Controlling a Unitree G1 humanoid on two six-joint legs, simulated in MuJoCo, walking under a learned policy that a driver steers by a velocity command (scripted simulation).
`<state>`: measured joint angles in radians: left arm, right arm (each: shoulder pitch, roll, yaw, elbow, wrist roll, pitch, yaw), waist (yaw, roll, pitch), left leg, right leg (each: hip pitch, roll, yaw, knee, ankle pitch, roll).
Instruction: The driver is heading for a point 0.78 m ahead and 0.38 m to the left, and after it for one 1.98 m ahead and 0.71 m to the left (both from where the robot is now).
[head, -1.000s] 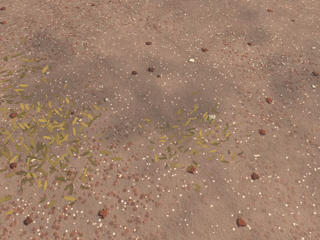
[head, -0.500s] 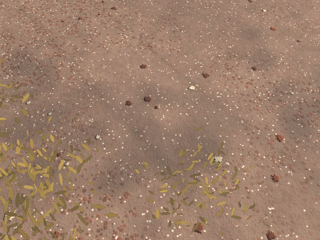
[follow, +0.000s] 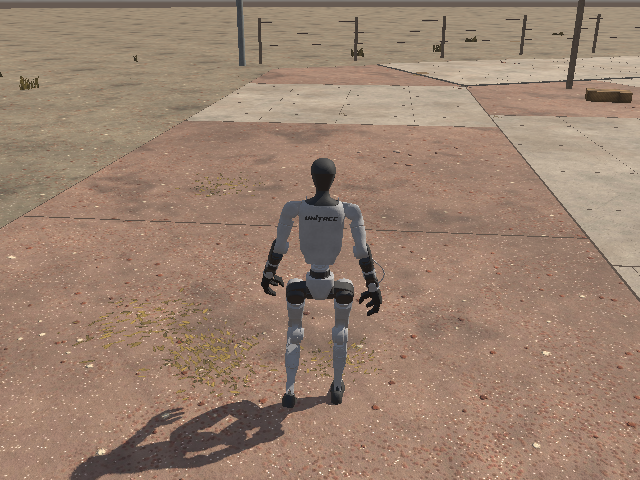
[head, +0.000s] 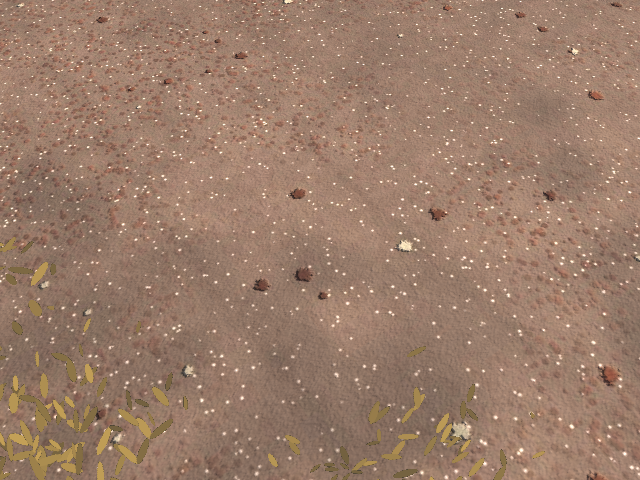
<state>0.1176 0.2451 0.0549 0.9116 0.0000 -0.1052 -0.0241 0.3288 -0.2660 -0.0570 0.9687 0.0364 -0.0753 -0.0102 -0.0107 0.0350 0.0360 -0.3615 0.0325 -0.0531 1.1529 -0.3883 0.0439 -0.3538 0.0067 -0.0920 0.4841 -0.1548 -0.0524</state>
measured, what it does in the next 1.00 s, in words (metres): walks ahead, turning left: left foot, then right foot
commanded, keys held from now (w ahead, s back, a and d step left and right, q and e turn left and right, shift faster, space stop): w+q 1.00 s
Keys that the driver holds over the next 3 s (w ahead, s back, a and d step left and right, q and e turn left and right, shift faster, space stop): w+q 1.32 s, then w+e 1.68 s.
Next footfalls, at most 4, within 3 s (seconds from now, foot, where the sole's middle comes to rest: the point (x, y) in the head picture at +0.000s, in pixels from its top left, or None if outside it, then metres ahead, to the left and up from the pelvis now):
0.44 left None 0.38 0.16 -0.77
0.90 right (307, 367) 0.72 0.08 -0.77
1.42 left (137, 359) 0.75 0.48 -0.77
1.98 right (151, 232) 1.14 0.51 -0.77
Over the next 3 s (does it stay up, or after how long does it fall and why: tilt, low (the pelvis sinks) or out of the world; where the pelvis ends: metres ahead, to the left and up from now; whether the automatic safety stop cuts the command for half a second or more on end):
stays up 1.47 0.67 -0.02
